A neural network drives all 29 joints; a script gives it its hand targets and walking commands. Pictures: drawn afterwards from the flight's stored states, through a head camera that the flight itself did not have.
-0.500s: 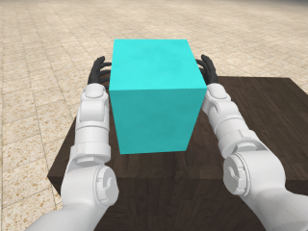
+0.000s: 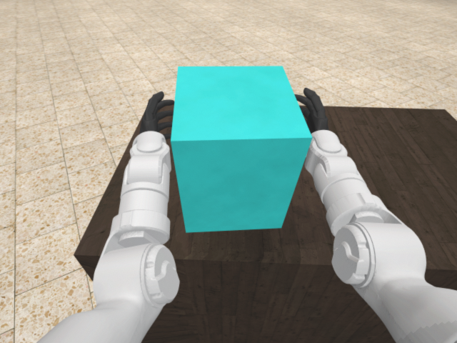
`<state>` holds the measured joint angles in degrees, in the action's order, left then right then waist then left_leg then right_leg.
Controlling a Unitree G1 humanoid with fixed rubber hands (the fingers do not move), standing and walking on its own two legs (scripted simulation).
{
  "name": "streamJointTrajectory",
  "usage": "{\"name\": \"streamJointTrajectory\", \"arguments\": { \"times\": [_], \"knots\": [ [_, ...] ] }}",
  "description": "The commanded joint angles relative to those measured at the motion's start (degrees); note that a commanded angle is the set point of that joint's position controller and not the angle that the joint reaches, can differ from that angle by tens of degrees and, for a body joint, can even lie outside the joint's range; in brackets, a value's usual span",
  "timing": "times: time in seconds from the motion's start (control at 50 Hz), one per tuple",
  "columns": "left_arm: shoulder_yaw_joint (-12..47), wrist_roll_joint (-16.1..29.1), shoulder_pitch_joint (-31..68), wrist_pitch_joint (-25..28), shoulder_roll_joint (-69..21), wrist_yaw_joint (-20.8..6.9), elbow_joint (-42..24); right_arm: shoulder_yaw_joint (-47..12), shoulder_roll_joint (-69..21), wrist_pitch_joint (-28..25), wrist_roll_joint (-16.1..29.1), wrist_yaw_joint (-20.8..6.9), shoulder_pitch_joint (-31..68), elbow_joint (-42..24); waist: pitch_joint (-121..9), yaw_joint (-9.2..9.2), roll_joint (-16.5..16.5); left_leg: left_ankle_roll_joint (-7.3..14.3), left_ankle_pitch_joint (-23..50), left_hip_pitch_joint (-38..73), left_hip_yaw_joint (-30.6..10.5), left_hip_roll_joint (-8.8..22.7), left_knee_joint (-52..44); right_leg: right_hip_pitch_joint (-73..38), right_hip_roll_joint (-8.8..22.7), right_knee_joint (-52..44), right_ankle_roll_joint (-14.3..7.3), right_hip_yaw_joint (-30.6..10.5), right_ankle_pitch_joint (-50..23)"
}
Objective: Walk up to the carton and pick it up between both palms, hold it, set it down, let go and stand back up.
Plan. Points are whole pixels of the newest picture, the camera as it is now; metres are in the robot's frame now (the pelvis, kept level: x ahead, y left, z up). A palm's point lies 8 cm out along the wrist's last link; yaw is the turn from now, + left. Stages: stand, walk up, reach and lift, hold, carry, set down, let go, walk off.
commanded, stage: set down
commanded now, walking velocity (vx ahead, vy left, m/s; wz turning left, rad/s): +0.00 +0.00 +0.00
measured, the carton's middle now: (232, 151) +0.43 +0.01 +0.13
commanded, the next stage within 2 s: none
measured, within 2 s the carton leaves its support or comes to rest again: rests again in 1.60 s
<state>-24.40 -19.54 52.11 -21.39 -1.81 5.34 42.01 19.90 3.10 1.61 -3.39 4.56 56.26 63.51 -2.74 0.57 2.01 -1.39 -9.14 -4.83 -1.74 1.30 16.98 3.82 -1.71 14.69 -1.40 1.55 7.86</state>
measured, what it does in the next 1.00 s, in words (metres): stands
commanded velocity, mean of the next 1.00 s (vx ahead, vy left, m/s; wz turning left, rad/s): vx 0.00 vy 0.00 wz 0.00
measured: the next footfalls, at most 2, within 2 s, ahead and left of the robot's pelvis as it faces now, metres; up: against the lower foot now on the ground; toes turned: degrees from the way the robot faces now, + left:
none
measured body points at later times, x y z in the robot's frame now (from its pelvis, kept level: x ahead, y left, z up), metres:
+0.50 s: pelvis +0.01 +0.00 +0.00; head +0.00 +0.02 +0.45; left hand +0.43 +0.15 +0.16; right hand +0.44 -0.14 +0.16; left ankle +0.00 +0.13 -0.75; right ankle +0.00 -0.10 -0.75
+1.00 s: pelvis +0.02 +0.00 +0.00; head +0.03 +0.00 +0.45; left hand +0.44 +0.15 +0.12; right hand +0.46 -0.15 +0.13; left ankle +0.00 +0.13 -0.75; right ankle +0.01 -0.10 -0.75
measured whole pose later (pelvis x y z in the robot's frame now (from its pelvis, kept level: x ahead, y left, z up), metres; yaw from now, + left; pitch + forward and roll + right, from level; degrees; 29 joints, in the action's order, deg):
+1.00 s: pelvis +0.02 +0.00 +0.00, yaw -1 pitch +5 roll +0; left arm -28.3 -20.9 47.9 -13.8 -6.7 7.1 42.4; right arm 28.9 2.0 -2.9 -14.4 -0.2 53.0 62.5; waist -3.7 -2.6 1.0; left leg -1.8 -9.7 -12.0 0.9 2.4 17.3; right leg 12.1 -1.9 16.0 -1.9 2.2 8.5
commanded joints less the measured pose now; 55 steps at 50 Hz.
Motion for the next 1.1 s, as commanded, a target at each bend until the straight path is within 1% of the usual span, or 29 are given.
{"name": "streamJointTrajectory", "arguments": {
  "times": [0.0,0.06,0.14,0.22,0.24,0.26,0.28,0.36,0.42,0.5,0.66,0.78,0.92,1.08],
  "knots": [
    [14.5,3.9,37.1,4.7,-28.6,-6.4,-6.0,-9.7,-27.5,-3.7,-1.2,-8.3,39.1,-8.8,-24.9,-0.44,-1.8,-1.0,15.0,6.7,5.5,-2.2,0.4,-8.0,-0.3,1.0,4.3,4.2,-16.8],
    [14.5,3.7,37.2,5.4,-28.6,-6.0,-6.4,-9.2,-27.6,-4.4,-2.0,-8.8,38.5,-8.3,-25.7,-0.66,-2.0,-1.2,16.0,6.9,5.7,-2.1,0.7,-8.1,-0.3,1.4,4.3,4.3,-18.1],
    [15.1,3.6,36.9,6.1,-29.4,-5.3,-6.4,-8.3,-27.5,-5.3,-3.1,-9.4,38.2,-8.0,-26.7,-0.7,-2.5,-1.6,17.1,7.6,5.8,-1.8,1.2,-7.0,-0.4,1.5,4.0,4.5,-18.4],
    [15.2,3.4,36.5,6.7,-29.9,-4.7,-6.2,-7.6,-27.2,-6.0,-4.1,-9.9,38.2,-7.9,-28.0,-1.12,-2.6,-1.7,18.1,8.0,5.8,-1.5,1.6,-5.9,-0.5,1.6,3.8,4.8,-18.5],
    [14.3,3.8,35.5,6.1,-28.9,-5.1,-4.8,-7.6,-26.4,-5.5,-4.0,-9.6,38.5,-8.2,-23.1,-0.72,-0.4,-0.9,14.9,6.3,5.8,-1.6,0.7,-7.5,-0.1,1.1,4.0,4.1,-15.8],
    [14.2,3.9,36.1,6.1,-28.8,-5.3,-5.0,-7.4,-27.1,-5.4,-4.0,-9.7,38.8,-8.2,-23.7,-1.11,-0.6,-0.7,13.9,5.2,6.0,-1.7,0.2,-7.8,0.1,1.4,4.1,4.1,-15.9],
    [14.5,3.9,36.2,6.1,-29.3,-5.3,-5.0,-7.4,-27.2,-5.5,-4.0,-9.8,39.0,-7.9,-25.2,-1.12,-0.8,-0.7,13.6,4.9,6.0,-1.5,-0.1,-7.3,0.1,1.6,3.9,4.0,-16.0],
    [15.1,4.0,36.4,7.2,-30.2,-4.4,-6.0,-6.6,-26.8,-6.1,-4.6,-10.5,38.1,-7.8,-28.6,-1.26,-2.6,-1.9,18.0,7.8,5.9,-1.2,1.7,-5.6,-0.3,1.8,3.3,4.5,-17.4],
    [14.8,3.6,35.6,7.5,-30.1,-4.1,-5.9,-6.0,-26.4,-6.3,-5.3,-10.8,36.8,-7.1,-28.6,-1.35,-2.9,-2.1,19.4,8.2,5.9,-1.0,2.2,-4.9,-0.3,1.8,3.2,4.6,-17.9],
    [14.2,3.0,34.3,7.6,-29.8,-4.0,-5.9,-5.6,-26.4,-6.3,-5.9,-11.2,35.5,-6.4,-28.2,-1.55,-2.6,-2.0,20.2,7.0,6.0,-1.0,2.4,-5.5,-0.2,2.5,3.4,4.4,-20.0],
    [13.1,2.3,32.8,8.7,-29.8,-3.9,-6.2,-5.5,-27.0,-7.2,-7.5,-11.7,34.7,-7.2,-29.7,-2.23,-1.8,-1.7,21.3,4.2,6.4,-1.0,2.5,-7.9,-0.1,4.2,3.9,4.2,-25.8],
    [12.5,1.9,32.3,9.8,-29.9,-3.7,-5.9,-5.0,-27.5,-7.9,-9.1,-12.0,34.1,-7.6,-31.5,-2.71,-1.1,-1.4,21.2,2.5,6.7,-0.9,2.4,-8.8,0.1,5.1,4.1,4.0,-28.4],
    [11.1,1.1,32.1,10.9,-29.9,-3.4,-5.0,-3.3,-27.7,-8.4,-11.4,-12.7,33.4,-7.2,-32.5,-3.18,-0.5,-1.0,20.2,0.8,7.0,-0.8,1.9,-8.7,0.4,5.5,4.2,3.8,-28.7],
    [8.9,-0.2,31.9,11.8,-29.4,-3.1,-4.0,-0.2,-27.4,-8.4,-14.2,-13.8,32.5,-5.9,-32.5,-3.68,-0.3,-0.7,18.9,-0.2,7.5,-0.5,1.4,-7.3,0.7,5.6,4.2,3.8,-26.6]
  ]
}}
